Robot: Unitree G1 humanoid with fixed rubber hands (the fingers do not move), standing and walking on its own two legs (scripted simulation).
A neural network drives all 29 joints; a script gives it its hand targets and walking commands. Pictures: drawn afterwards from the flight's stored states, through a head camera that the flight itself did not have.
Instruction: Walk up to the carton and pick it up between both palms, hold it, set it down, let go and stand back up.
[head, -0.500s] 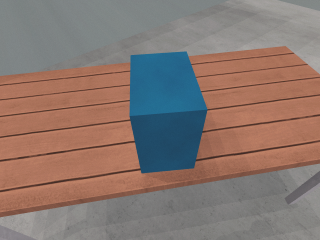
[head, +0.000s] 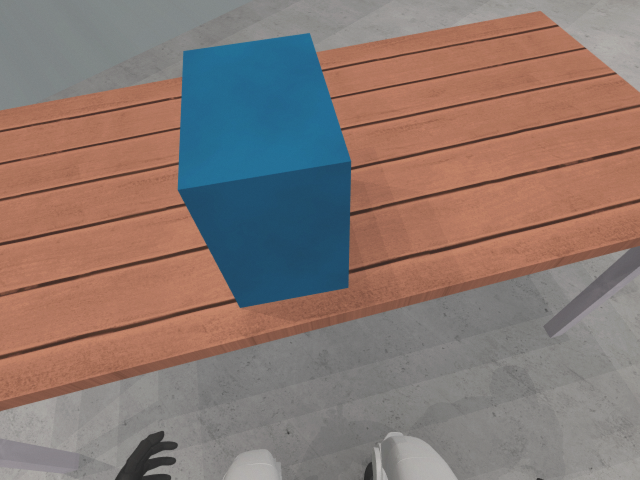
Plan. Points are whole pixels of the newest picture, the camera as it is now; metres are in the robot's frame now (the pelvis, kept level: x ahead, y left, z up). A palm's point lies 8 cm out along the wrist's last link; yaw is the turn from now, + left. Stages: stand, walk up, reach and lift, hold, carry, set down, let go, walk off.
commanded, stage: walk up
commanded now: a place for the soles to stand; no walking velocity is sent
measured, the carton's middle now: (272, 179) +0.49 +0.09 +0.06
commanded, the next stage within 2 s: none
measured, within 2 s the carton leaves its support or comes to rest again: neither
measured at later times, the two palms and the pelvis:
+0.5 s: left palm out of the picture -0.01 +0.25 -0.12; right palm out of the picture +0.03 -0.26 -0.10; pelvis -0.03 -0.02 +0.01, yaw +9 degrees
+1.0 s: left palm out of the picture -0.03 +0.25 -0.09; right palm out of the picture +0.05 -0.24 -0.10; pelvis -0.02 +0.00 +0.03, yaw +12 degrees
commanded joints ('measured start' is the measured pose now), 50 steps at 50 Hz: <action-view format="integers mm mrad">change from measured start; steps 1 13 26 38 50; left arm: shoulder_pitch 12 -53 16 76 144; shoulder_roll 229 178 140 99 104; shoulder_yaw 58 18 3 -8 -9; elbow -86 -46 7 25 10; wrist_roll -3 13 -7 -15 -9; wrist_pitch -1 -18 -73 -63 -71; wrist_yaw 41 81 47 41 56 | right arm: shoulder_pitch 51 216 123 131 123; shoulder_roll -165 -111 -100 -109 -102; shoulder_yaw -48 -66 -30 -42 -30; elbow -99 -57 -61 -2 15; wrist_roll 18 13 33 13 10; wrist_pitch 7 -28 -62 -71 -67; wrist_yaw -19 23 32 37 29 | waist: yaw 55 -12 1 2 22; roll -148 -80 44 -137 -5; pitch -194 -286 -282 -109 -190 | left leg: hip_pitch -150 35 -21 -55 -51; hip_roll -119 -135 -118 -116 -111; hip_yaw -147 -126 -219 -268 -261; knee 333 -227 -366 -484 -453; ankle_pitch -141 32 327 141 370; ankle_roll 52 63 76 104 104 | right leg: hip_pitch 43 105 211 70 182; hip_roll -329 -386 -195 -154 -157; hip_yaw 424 296 184 129 83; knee -550 -403 -299 -431 -346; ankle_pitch -67 -62 197 -121 115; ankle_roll -174 -120 -20 14 1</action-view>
